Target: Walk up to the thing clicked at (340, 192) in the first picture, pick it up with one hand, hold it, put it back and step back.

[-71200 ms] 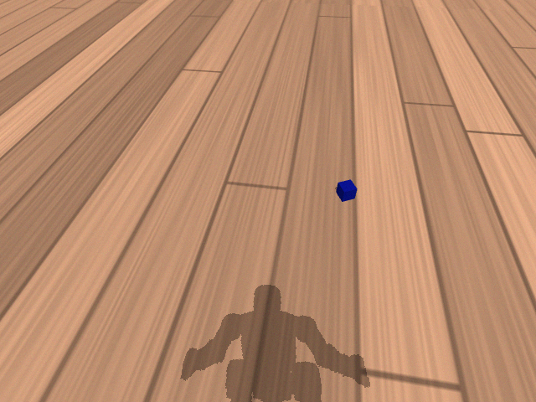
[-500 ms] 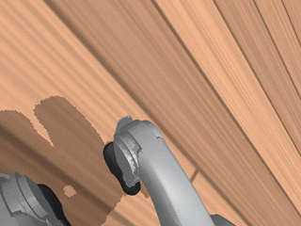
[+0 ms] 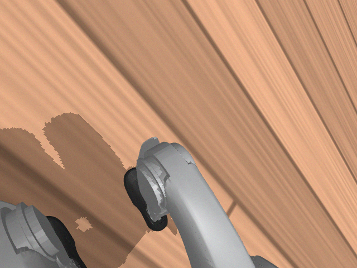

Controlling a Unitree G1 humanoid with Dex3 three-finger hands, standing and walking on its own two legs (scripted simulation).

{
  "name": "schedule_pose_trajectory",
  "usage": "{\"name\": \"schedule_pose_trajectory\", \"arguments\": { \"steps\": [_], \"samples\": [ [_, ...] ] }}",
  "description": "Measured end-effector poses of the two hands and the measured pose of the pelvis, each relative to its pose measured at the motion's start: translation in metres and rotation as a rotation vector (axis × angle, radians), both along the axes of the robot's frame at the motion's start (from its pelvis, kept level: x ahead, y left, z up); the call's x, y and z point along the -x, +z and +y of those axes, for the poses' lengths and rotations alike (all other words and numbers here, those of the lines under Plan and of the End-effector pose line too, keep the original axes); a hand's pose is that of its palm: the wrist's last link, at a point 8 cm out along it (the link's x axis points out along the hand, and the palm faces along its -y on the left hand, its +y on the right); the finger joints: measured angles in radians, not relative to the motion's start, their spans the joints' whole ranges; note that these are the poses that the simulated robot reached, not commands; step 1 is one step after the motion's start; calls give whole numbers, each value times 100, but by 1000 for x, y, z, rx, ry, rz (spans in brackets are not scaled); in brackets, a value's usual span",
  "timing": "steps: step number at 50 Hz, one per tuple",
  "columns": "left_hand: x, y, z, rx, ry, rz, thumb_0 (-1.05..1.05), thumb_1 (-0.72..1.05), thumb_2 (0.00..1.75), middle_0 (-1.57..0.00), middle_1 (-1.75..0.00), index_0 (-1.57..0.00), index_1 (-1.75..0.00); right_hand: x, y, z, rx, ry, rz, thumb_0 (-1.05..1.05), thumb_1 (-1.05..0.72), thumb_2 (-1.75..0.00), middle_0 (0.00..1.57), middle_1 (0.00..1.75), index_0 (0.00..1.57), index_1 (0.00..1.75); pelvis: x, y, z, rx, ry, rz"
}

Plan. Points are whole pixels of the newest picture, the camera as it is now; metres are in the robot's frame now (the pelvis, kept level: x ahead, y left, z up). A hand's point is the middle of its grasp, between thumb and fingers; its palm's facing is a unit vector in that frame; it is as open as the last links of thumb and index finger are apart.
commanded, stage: withdraw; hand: left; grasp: from above
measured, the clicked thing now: out of the picture +0.50 +0.32 -0.30
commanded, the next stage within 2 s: home in 0.66 s
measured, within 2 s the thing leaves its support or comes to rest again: neither
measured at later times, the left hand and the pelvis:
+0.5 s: hand out of the picture +0.48 +0.32 -0.10, palm faces -0.42 -0.20 -0.88, open 14.1 cm; pelvis -0.01 +0.00 +0.01, yaw +6 degrees
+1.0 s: hand out of the picture +0.44 +0.33 -0.16, palm faces -0.34 -0.13 -0.93, open 11.5 cm; pelvis -0.01 +0.00 +0.00, yaw +6 degrees
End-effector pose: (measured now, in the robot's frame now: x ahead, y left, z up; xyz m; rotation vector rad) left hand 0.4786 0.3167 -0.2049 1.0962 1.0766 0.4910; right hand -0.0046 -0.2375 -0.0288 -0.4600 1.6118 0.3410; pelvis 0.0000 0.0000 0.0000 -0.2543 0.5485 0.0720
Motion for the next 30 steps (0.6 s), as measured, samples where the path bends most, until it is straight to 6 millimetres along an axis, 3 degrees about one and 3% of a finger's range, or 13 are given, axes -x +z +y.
{"name": "schedule_pose_trajectory", "arguments": {
  "steps": [4,8,15,19,25,30],
  "samples": [
    [-17,23,7,3,-11,-85,0,-52,100,-11,-98,-10,-99,-3,0,-2,4,-33,-11,1,-93,-90,19,30,20,30,-2,3,-1,-11,-1,18],
    [-33,70,14,-60,-135,-127,0,-52,98,-12,-97,-11,-97,-17,-6,-4,-4,-85,-69,1,-93,-91,19,30,20,30,-7,8,-2,-20,2,52],
    [-12,126,21,-88,-294,22,0,-52,97,-10,-98,-10,-98,-45,-36,-7,-41,-134,-191,0,-93,-91,19,30,20,30,-8,10,1,-44,20,49],
    [-3,142,17,-34,-393,58,0,-53,98,-9,-99,-9,-99,-56,-45,-8,-42,-121,-242,0,-92,-91,19,30,20,30,0,11,0,-64,37,23],
    [-7,159,11,-35,-605,65,0,-53,99,-9,-101,-9,-101,-64,-46,-15,33,-97,-281,0,-92,-91,19,30,20,30,11,11,-2,-79,55,-6],
    [-6,153,16,-36,-718,128,0,-52,100,-9,-101,-8,-101,-62,-41,-24,124,-92,-268,0,-91,-90,19,30,20,30,13,12,-3,-80,60,-2]
  ]
}}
